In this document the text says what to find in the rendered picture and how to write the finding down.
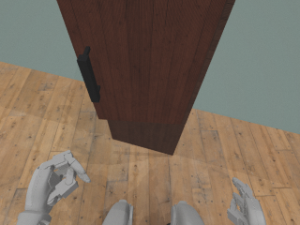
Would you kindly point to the right robot thigh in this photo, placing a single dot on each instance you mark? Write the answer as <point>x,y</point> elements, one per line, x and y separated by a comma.
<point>185,214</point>

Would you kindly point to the handle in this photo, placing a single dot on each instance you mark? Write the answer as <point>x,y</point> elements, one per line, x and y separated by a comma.
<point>88,75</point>

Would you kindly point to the right robot hand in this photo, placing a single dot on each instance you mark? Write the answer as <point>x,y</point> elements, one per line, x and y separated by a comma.
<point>251,212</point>

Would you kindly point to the left robot thigh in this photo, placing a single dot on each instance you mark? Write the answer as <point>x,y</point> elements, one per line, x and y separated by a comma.
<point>121,213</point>

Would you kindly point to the robot left forearm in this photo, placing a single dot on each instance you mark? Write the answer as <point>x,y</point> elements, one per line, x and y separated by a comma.
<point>29,217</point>

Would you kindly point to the cupboard door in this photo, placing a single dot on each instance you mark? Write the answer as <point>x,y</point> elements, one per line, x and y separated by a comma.
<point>146,55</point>

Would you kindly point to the robot thigh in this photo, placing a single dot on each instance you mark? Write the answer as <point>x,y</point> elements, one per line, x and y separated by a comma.
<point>121,213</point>
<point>185,214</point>

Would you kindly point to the left robot hand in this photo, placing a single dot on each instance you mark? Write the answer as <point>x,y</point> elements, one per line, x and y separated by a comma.
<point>40,195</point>

